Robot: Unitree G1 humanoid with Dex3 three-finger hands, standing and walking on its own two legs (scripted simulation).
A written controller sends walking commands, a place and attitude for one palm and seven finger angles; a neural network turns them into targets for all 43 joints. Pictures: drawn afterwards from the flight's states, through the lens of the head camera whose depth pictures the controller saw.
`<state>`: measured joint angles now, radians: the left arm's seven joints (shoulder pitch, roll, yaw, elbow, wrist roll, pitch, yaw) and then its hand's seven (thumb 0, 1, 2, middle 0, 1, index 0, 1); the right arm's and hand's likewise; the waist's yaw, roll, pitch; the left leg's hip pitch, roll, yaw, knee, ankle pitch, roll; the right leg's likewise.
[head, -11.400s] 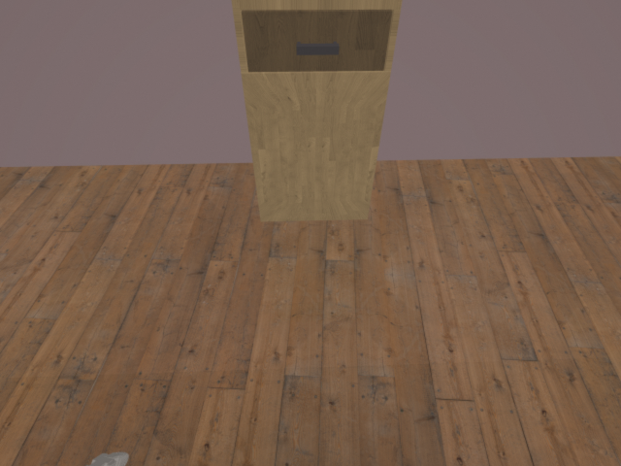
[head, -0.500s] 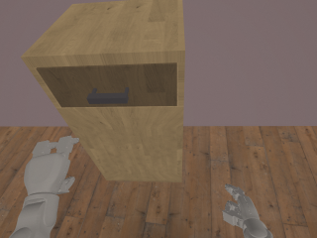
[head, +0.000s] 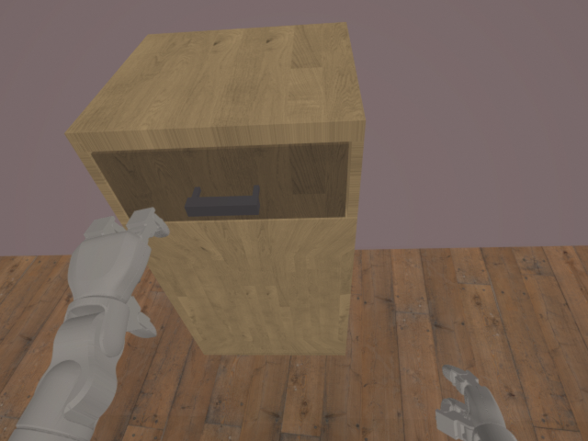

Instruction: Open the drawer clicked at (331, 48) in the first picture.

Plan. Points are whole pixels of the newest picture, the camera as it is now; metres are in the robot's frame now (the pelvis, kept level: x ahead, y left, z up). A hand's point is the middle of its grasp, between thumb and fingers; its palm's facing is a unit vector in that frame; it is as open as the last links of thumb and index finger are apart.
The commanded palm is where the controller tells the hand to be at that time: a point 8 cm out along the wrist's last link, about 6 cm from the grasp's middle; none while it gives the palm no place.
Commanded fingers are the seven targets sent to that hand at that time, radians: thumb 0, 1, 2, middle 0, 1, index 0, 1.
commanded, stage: raise the hand with hooked fingers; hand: left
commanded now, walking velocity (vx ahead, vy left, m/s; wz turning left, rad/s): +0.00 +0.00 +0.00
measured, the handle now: (224, 198) +0.51 +0.20 +0.03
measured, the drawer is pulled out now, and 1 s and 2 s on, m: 0.00 0.00 0.00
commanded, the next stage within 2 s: move the hooked fingers above the handle in 0.64 s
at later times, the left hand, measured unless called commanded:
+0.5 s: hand (123, 279) +0.27 +0.25 +0.12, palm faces +0.00 -0.08 -1.00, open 13.9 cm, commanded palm +0.24 +0.26 +0.20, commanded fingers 0.00 -0.50 0.30 -0.30 -1.20 -0.30 -1.20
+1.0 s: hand (144, 264) +0.29 +0.23 +0.12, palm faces +0.01 -0.05 -1.00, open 13.8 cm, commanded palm +0.28 +0.24 +0.19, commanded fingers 0.00 -0.50 0.30 -0.30 -1.20 -0.30 -1.20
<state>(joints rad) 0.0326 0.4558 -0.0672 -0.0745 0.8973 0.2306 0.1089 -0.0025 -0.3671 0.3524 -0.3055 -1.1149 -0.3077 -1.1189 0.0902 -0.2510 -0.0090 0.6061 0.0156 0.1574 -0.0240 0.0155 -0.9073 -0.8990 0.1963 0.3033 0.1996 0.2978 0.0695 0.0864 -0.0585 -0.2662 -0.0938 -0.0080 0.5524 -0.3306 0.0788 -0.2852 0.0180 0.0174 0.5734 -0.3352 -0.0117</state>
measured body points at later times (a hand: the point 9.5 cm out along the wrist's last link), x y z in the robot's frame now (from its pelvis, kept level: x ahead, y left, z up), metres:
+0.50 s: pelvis -0.03 +0.01 +0.01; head -0.03 -0.02 +0.46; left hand +0.26 +0.25 +0.18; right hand +0.15 -0.20 -0.10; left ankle -0.03 +0.07 -0.73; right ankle -0.02 -0.11 -0.73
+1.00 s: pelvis -0.04 -0.03 +0.01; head -0.03 -0.06 +0.46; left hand +0.29 +0.23 +0.17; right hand +0.16 -0.25 -0.10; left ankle -0.03 +0.07 -0.73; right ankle -0.02 -0.11 -0.73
